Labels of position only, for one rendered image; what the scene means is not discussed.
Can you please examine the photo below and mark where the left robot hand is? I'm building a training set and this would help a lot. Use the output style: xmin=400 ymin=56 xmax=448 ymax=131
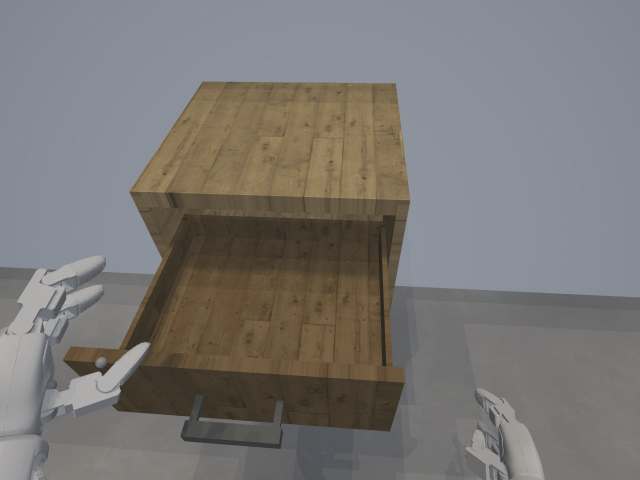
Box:
xmin=0 ymin=255 xmax=151 ymax=437

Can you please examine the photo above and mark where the robot left forearm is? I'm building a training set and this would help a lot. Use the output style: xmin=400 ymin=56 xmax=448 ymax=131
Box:
xmin=0 ymin=435 xmax=49 ymax=480

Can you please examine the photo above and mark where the handle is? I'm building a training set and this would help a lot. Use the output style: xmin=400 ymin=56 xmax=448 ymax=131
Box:
xmin=180 ymin=395 xmax=284 ymax=449

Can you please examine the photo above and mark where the drawer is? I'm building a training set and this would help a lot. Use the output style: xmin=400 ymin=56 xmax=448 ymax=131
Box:
xmin=63 ymin=214 xmax=405 ymax=432

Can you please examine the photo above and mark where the cabinet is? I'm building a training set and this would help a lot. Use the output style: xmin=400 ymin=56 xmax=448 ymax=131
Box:
xmin=129 ymin=82 xmax=410 ymax=309

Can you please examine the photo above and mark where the right robot hand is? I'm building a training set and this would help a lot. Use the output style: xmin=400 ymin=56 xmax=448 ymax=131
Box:
xmin=466 ymin=388 xmax=545 ymax=480

